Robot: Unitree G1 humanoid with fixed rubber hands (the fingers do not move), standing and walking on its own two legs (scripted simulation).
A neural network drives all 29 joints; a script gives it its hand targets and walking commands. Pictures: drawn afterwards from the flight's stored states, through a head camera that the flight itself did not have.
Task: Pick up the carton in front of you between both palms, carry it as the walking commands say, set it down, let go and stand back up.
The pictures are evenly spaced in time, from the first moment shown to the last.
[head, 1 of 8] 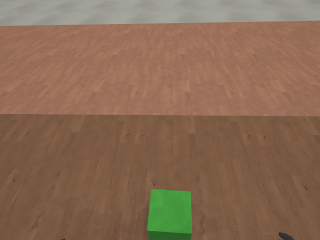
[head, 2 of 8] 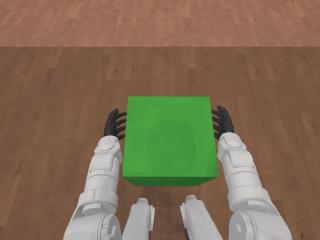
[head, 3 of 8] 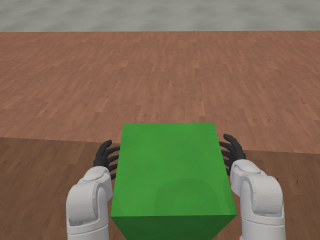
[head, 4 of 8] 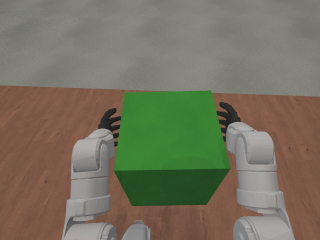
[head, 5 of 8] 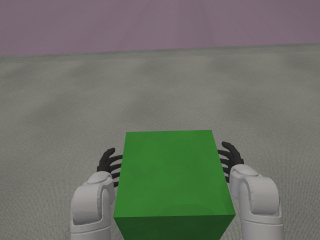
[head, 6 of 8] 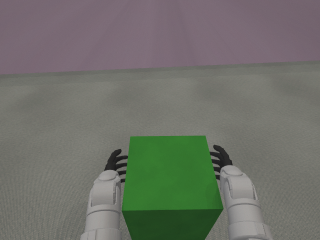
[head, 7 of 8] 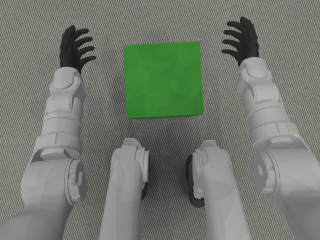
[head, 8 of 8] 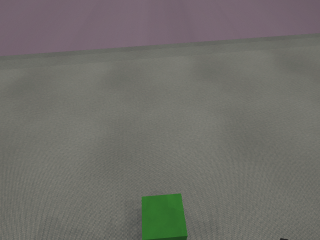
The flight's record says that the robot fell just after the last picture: no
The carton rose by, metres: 0.69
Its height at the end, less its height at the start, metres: -0.30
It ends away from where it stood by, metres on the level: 5.66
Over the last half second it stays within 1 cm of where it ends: yes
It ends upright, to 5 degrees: yes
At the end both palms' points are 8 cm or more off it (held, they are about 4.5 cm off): yes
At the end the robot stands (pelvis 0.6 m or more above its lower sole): yes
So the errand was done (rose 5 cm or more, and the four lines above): yes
